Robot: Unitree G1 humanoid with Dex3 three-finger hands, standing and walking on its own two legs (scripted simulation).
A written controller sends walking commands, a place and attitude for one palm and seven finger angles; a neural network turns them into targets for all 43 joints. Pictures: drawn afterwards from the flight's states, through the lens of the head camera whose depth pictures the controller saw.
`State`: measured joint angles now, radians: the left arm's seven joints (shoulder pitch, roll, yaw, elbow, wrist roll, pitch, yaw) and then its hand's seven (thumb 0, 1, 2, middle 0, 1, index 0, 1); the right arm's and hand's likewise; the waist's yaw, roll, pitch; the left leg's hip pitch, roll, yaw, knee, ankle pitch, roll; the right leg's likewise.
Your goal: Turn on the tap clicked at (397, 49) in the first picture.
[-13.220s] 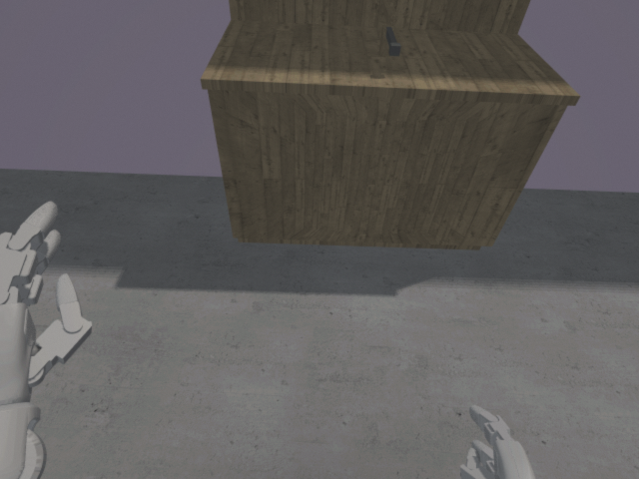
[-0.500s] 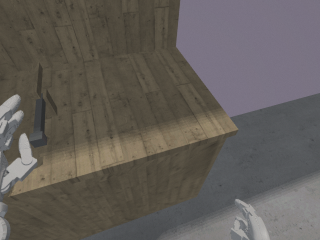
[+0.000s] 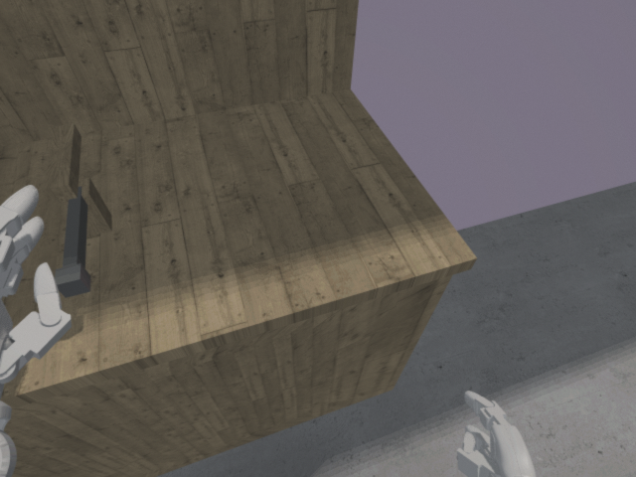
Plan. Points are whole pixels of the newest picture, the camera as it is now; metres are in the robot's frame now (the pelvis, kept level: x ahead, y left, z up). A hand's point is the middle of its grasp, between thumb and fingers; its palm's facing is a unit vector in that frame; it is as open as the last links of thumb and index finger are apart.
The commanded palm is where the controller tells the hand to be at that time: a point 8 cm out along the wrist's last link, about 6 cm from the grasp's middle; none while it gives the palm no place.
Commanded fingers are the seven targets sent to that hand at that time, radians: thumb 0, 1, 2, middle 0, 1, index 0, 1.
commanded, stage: shuffle to correct the standing spot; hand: left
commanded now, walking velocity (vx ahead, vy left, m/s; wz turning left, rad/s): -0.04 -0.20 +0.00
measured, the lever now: (73, 280) +0.32 +0.32 +0.07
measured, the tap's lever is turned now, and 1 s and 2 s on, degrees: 0 0 0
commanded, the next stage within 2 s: come to a stop and stand still in 0.48 s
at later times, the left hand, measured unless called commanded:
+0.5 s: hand (61, 322) +0.22 +0.24 +0.17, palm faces +0.33 -0.86 -0.40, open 7.4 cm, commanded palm +0.16 +0.28 +0.18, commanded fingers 0.00 0.90 0.90 -0.20 -0.30 -0.20 -0.30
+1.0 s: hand out of the picture +0.19 +0.29 +0.16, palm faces +0.29 -0.87 -0.39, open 7.4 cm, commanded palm +0.14 +0.33 +0.18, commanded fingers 0.00 0.90 0.90 -0.20 -0.30 -0.20 -0.30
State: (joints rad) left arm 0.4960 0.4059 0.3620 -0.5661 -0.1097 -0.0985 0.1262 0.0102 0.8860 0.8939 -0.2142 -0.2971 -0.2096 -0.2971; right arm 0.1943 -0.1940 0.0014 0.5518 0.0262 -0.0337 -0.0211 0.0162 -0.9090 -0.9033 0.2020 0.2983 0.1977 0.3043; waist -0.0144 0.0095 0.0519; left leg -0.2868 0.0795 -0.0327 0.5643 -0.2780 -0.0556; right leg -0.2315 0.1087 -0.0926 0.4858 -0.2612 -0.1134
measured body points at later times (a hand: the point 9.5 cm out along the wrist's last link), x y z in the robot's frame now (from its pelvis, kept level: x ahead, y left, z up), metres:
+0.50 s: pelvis +0.00 +0.00 +0.00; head +0.02 +0.01 +0.45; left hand +0.19 +0.28 +0.19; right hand +0.17 -0.23 -0.08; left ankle +0.01 +0.16 -0.73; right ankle +0.00 -0.04 -0.73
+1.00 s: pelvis -0.03 +0.05 +0.00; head -0.01 +0.07 +0.45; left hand +0.17 +0.33 +0.18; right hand +0.12 -0.18 -0.07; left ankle +0.01 +0.15 -0.73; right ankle +0.00 -0.04 -0.73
